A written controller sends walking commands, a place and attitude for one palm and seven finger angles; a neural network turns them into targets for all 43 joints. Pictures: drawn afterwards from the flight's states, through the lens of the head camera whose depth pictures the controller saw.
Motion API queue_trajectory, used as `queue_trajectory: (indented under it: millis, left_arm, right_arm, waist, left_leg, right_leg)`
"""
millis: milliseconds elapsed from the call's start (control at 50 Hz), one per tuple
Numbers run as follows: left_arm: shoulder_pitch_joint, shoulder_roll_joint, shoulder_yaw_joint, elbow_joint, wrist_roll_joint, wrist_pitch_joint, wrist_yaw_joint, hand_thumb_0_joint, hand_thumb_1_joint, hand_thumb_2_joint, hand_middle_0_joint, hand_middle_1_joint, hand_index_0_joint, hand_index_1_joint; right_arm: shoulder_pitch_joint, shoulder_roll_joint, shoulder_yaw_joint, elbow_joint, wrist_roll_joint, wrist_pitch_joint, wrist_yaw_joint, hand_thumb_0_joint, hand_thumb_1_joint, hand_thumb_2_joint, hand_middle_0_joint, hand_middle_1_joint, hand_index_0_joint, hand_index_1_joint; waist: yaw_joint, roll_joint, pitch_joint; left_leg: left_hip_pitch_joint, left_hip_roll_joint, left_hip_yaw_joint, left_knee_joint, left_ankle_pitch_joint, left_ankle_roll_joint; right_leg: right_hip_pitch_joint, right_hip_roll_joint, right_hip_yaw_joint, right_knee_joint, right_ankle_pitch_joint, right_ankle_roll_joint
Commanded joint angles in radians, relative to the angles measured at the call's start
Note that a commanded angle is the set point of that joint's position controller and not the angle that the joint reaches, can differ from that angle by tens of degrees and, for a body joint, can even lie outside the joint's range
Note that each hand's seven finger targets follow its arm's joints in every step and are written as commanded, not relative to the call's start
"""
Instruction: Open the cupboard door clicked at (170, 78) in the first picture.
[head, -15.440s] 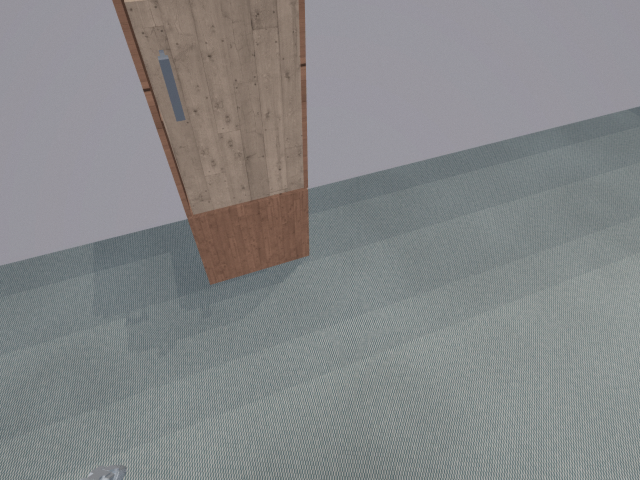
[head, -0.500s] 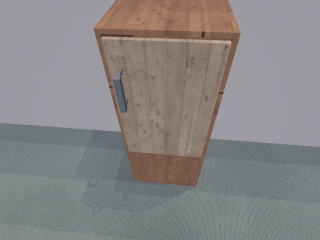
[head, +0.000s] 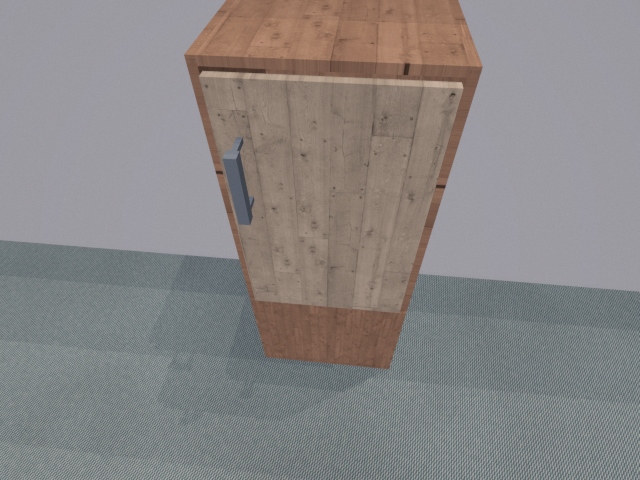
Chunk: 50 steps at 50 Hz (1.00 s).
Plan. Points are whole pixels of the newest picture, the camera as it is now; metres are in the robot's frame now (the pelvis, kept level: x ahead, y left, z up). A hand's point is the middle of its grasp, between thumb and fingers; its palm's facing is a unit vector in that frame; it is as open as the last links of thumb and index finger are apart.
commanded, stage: look again from close up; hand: left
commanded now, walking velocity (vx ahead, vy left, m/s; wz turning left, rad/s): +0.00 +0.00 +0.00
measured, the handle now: (241, 182) +0.56 +0.16 +0.05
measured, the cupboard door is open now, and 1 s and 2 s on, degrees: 0 0 0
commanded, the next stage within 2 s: raise the hand with hooked fingers in 0.30 s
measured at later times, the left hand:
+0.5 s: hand out of the picture +0.11 +0.19 -0.12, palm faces +0.23 -0.95 -0.21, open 7.3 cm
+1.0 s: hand (158, 451) +0.16 +0.20 -0.03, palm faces -0.03 -1.00 -0.05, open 9.7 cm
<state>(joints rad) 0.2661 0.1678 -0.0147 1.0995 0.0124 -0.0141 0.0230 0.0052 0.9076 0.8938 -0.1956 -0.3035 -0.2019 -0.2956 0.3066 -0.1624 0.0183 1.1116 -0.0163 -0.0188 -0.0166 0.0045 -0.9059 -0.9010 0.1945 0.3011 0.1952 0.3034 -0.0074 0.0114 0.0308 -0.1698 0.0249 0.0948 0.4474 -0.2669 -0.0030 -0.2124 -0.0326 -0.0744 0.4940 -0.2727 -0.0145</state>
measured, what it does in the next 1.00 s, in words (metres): lowers itself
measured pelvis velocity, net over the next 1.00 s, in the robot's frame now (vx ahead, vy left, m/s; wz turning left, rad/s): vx -0.04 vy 0.00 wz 0.05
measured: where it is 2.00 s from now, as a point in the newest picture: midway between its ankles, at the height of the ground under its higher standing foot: outside the picture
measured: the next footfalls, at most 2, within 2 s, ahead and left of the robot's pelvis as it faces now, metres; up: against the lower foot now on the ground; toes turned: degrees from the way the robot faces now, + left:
none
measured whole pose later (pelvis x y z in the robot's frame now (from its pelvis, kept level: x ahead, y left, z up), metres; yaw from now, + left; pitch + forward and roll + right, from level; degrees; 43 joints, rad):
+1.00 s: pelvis -0.04 +0.00 -0.08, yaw +3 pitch +11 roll -2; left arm 0.33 0.26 0.21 0.08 -0.30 -0.44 -0.43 0.01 0.40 0.68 -0.23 -0.63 -0.24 -0.62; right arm 0.19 -0.23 0.01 0.54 0.03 -0.25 -0.04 0.01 -0.90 -0.90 0.20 0.30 0.20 0.30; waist 0.03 0.01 -0.09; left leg -0.80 0.06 -0.01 1.12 -0.51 -0.01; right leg -0.76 -0.04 -0.16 1.06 -0.49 -0.04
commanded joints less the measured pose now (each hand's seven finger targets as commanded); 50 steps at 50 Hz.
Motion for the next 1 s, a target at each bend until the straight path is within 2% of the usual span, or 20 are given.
queue_trajectory:
  millis: [0, 360, 380, 400, 420, 440, 460, 480, 500, 520, 540, 580, 620, 660, 700, 740, 800, 840, 920, 980]
  left_arm:
    - [0.040, 0.114, 0.026, -0.030, -0.001, -0.016, 0.009, 0.000, 0.900, 0.900, -0.200, -0.300, -0.200, -0.300]
    - [0.039, 0.120, 0.034, -0.018, 0.002, -0.020, 0.010, 0.000, 0.900, 0.900, -0.200, -0.300, -0.200, -0.300]
    - [0.152, 0.116, 0.034, 0.025, 0.005, -0.025, 0.052, 0.000, 0.900, 0.900, -0.200, -0.300, -0.200, -0.300]
    - [-0.602, 0.325, 0.135, -1.509, -0.219, -0.259, 0.027, 0.000, 0.877, 0.890, -0.202, -0.315, -0.202, -0.315]
    - [-0.145, 0.284, 0.169, -1.247, -0.130, -0.215, 0.070, 0.000, 0.853, 0.880, -0.203, -0.330, -0.203, -0.330]
    - [0.117, 0.027, 0.037, -1.078, -0.169, -0.084, 0.086, 0.000, 0.830, 0.870, -0.205, -0.345, -0.205, -0.345]
    - [0.068, -0.019, 0.015, -1.093, -0.196, -0.085, 0.061, 0.000, 0.807, 0.860, -0.207, -0.360, -0.207, -0.360]
    - [0.002, 0.044, 0.076, -1.109, -0.200, -0.133, 0.041, 0.000, 0.783, 0.850, -0.208, -0.375, -0.208, -0.375]
    - [0.025, 0.068, 0.119, -1.068, -0.197, -0.190, 0.009, 0.000, 0.760, 0.840, -0.210, -0.390, -0.210, -0.390]
    - [0.152, 0.026, 0.137, -0.959, -0.206, -0.248, -0.039, 0.000, 0.737, 0.830, -0.212, -0.405, -0.212, -0.405]
    - [0.268, 0.019, 0.156, -0.864, -0.212, -0.304, -0.097, 0.000, 0.713, 0.820, -0.213, -0.420, -0.213, -0.420]
    - [0.346, 0.015, 0.186, -0.832, -0.247, -0.451, -0.229, 0.000, 0.667, 0.800, -0.217, -0.450, -0.217, -0.450]
    - [0.320, 0.081, 0.243, -0.850, -0.267, -0.593, -0.363, 0.000, 0.620, 0.780, -0.220, -0.480, -0.220, -0.480]
    - [0.256, 0.170, 0.297, -0.900, -0.288, -0.661, -0.484, 0.000, 0.573, 0.760, -0.223, -0.510, -0.223, -0.510]
    - [0.219, 0.184, 0.334, -0.982, -0.342, -0.622, -0.519, 0.000, 0.527, 0.740, -0.227, -0.540, -0.227, -0.540]
    - [0.104, 0.208, 0.355, -1.091, -0.386, -0.577, -0.511, 0.000, 0.480, 0.720, -0.230, -0.570, -0.230, -0.570]
    - [-0.026, 0.190, 0.305, -1.280, -0.368, -0.569, -0.456, 0.000, 0.410, 0.690, -0.235, -0.615, -0.235, -0.615]
    - [-0.126, 0.193, 0.253, -1.329, -0.344, -0.564, -0.439, 0.000, 0.363, 0.670, -0.238, -0.645, -0.238, -0.645]
    - [-0.098, 0.225, 0.258, -1.272, -0.316, -0.501, -0.450, 0.000, 0.270, 0.630, -0.245, -0.705, -0.245, -0.705]
    - [-0.036, 0.261, 0.314, -1.229, -0.336, -0.415, -0.466, 0.000, 0.200, 0.600, -0.250, -0.750, -0.250, -0.750]
  right_arm:
    - [0.030, -0.091, -0.022, -0.023, 0.003, -0.018, -0.012, 0.000, -0.900, -0.900, 0.200, 0.300, 0.200, 0.300]
    - [0.005, -0.095, -0.027, -0.009, 0.002, -0.018, -0.019, 0.000, -0.900, -0.900, 0.200, 0.300, 0.200, 0.300]
    - [-0.100, -0.114, -0.038, -0.079, 0.017, -0.013, -0.009, 0.000, -0.900, -0.900, 0.200, 0.300, 0.200, 0.300]
    - [-0.054, -0.273, -0.050, -0.414, 0.064, -0.177, -0.055, 0.000, -0.900, -0.900, 0.200, 0.300, 0.200, 0.300]
    - [-0.128, -0.191, -0.040, -0.360, 0.045, -0.252, -0.092, 0.000, -0.900, -0.900, 0.200, 0.300, 0.200, 0.300]
    - [-0.126, -0.147, -0.057, -0.373, 0.067, -0.277, -0.081, 0.000, -0.900, -0.900, 0.200, 0.300, 0.200, 0.300]
    - [-0.104, -0.175, -0.058, -0.350, 0.074, -0.287, -0.077, 0.000, -0.900, -0.900, 0.200, 0.300, 0.200, 0.300]
    - [-0.119, -0.205, -0.079, -0.404, 0.060, -0.302, -0.074, 0.000, -0.900, -0.900, 0.200, 0.300, 0.200, 0.300]
    - [-0.099, -0.221, -0.095, -0.422, 0.039, -0.309, -0.070, 0.000, -0.900, -0.900, 0.200, 0.300, 0.200, 0.300]
    - [-0.111, -0.212, -0.104, -0.451, 0.027, -0.312, -0.062, 0.000, -0.900, -0.900, 0.200, 0.300, 0.200, 0.300]
    - [-0.129, -0.206, -0.110, -0.488, 0.031, -0.315, -0.045, 0.000, -0.900, -0.900, 0.200, 0.300, 0.200, 0.300]
    - [-0.161, -0.201, -0.121, -0.549, 0.027, -0.312, -0.019, 0.000, -0.900, -0.900, 0.200, 0.300, 0.200, 0.300]
    - [-0.180, -0.208, -0.131, -0.606, 0.034, -0.315, 0.002, 0.000, -0.900, -0.900, 0.200, 0.300, 0.200, 0.300]
    - [-0.185, -0.222, -0.133, -0.663, 0.042, -0.311, 0.020, 0.000, -0.900, -0.900, 0.200, 0.300, 0.200, 0.300]
    - [-0.198, -0.217, -0.130, -0.723, 0.054, -0.296, 0.009, 0.000, -0.900, -0.900, 0.200, 0.300, 0.200, 0.300]
    - [-0.186, -0.217, -0.119, -0.751, 0.056, -0.277, -0.005, 0.000, -0.900, -0.900, 0.200, 0.300, 0.200, 0.300]
    - [-0.136, -0.202, -0.107, -0.745, 0.053, -0.270, -0.022, 0.000, -0.900, -0.900, 0.200, 0.300, 0.200, 0.300]
    - [-0.118, -0.212, -0.088, -0.727, 0.044, -0.271, -0.032, 0.000, -0.900, -0.900, 0.200, 0.300, 0.200, 0.300]
    - [-0.113, -0.221, -0.079, -0.705, 0.056, -0.286, -0.046, 0.000, -0.900, -0.900, 0.200, 0.300, 0.200, 0.300]
    - [-0.130, -0.222, -0.070, -0.716, 0.062, -0.284, -0.048, 0.000, -0.900, -0.900, 0.200, 0.300, 0.200, 0.300]
  waist:
    - [0.012, -0.006, 0.017]
    - [0.012, -0.010, 0.012]
    - [0.056, -0.089, 0.052]
    - [-0.080, 0.107, -0.449]
    - [0.019, 0.242, -0.440]
    - [-0.004, 0.191, -0.251]
    - [-0.032, 0.070, -0.142]
    - [-0.055, -0.031, -0.048]
    - [-0.065, -0.143, -0.071]
    - [-0.027, -0.215, -0.053]
    - [0.017, -0.168, -0.039]
    - [0.057, -0.252, -0.099]
    - [0.061, -0.205, -0.182]
    - [0.062, -0.073, -0.262]
    - [0.066, -0.065, -0.337]
    - [0.046, -0.045, -0.328]
    - [-0.004, 0.062, -0.339]
    - [-0.046, 0.052, -0.298]
    - [-0.045, 0.088, -0.309]
    - [-0.011, 0.076, -0.351]
  left_leg:
    - [-0.042, 0.089, -0.087, -0.084, 0.132, 0.031]
    - [-0.011, 0.091, -0.084, -0.068, 0.198, 0.026]
    - [-0.117, 0.091, -0.035, 0.161, 0.121, -0.010]
    - [0.150, -0.023, -0.057, -0.002, 0.286, 0.039]
    - [0.187, 0.000, -0.048, -0.008, 0.455, 0.048]
    - [0.074, 0.013, -0.072, 0.007, 0.435, 0.022]
    - [0.028, 0.007, -0.077, 0.039, 0.371, 0.023]
    - [-0.050, -0.007, -0.092, 0.079, 0.281, 0.029]
    - [-0.104, -0.017, -0.090, 0.121, 0.224, 0.031]
    - [-0.194, -0.022, -0.090, 0.161, 0.170, 0.024]
    - [-0.265, -0.036, -0.083, 0.196, 0.143, 0.011]
    - [-0.403, -0.048, -0.067, 0.289, 0.094, -0.002]
    - [-0.497, -0.056, -0.059, 0.385, 0.066, -0.008]
    - [-0.538, -0.060, -0.053, 0.458, 0.063, -0.004]
    - [-0.553, -0.064, -0.039, 0.489, 0.046, 0.009]
    - [-0.571, -0.057, -0.053, 0.509, 0.002, 0.013]
    - [-0.507, -0.028, -0.073, 0.520, 0.011, 0.027]
    - [-0.510, -0.015, -0.100, 0.530, 0.002, 0.034]
    - [-0.497, -0.011, -0.120, 0.492, -0.052, 0.033]
    - [-0.484, -0.016, -0.126, 0.453, -0.042, 0.029]
  right_leg:
    - [0.019, -0.087, 0.098, -0.087, 0.164, -0.029]
    - [0.035, -0.092, 0.092, -0.091, 0.255, -0.033]
    - [0.034, -0.166, 0.180, -0.112, 0.672, 0.020]
    - [0.164, -0.069, 0.107, -0.019, 0.581, -0.017]
    - [0.130, -0.008, 0.059, 0.038, 0.386, -0.035]
    - [0.019, -0.001, -0.002, 0.019, 0.257, -0.019]
    - [-0.045, 0.005, -0.018, 0.002, 0.269, -0.004]
    - [-0.129, 0.010, -0.025, 0.008, 0.234, 0.007]
    - [-0.192, 0.015, -0.035, 0.029, 0.187, 0.016]
    - [-0.242, 0.017, -0.038, 0.068, 0.134, 0.019]
    - [-0.256, 0.013, -0.023, 0.110, 0.119, 0.011]
    - [-0.275, 0.011, 0.007, 0.215, 0.115, 0.006]
    - [-0.283, -0.006, 0.061, 0.294, 0.139, 0.002]
    - [-0.284, -0.028, 0.124, 0.346, 0.152, -0.007]
    - [-0.270, -0.029, 0.157, 0.343, 0.104, 0.006]
    - [-0.311, -0.019, 0.175, 0.331, 0.000, 0.012]
    - [-0.382, 0.011, 0.132, 0.353, -0.022, 0.000]
    - [-0.450, 0.032, 0.097, 0.384, -0.025, -0.006]
    - [-0.460, 0.036, 0.071, 0.355, -0.099, -0.008]
    - [-0.397, 0.034, 0.058, 0.336, -0.103, -0.007]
